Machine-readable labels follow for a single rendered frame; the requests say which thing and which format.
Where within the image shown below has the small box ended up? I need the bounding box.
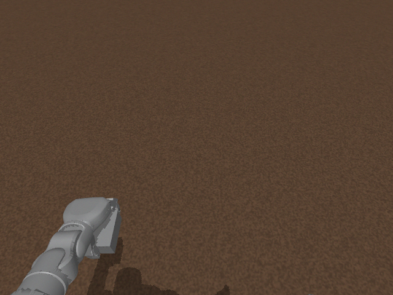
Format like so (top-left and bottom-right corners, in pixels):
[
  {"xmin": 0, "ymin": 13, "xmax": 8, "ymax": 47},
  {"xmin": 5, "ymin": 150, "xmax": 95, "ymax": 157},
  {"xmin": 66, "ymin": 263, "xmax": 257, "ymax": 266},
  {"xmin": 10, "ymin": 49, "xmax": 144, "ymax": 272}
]
[{"xmin": 93, "ymin": 210, "xmax": 122, "ymax": 254}]

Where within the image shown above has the left robot arm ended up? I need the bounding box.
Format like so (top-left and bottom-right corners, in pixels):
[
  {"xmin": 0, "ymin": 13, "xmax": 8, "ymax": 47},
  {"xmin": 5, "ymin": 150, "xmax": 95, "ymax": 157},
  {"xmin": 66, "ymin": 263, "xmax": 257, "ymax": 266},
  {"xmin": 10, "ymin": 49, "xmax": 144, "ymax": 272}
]
[{"xmin": 10, "ymin": 220, "xmax": 93, "ymax": 295}]

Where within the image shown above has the left robot hand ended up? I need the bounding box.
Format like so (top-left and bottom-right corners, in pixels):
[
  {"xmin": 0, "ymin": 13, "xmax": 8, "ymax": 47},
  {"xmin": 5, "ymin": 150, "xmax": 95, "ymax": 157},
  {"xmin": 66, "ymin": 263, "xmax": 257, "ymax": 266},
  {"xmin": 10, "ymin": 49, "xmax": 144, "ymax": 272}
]
[{"xmin": 63, "ymin": 197, "xmax": 120, "ymax": 259}]

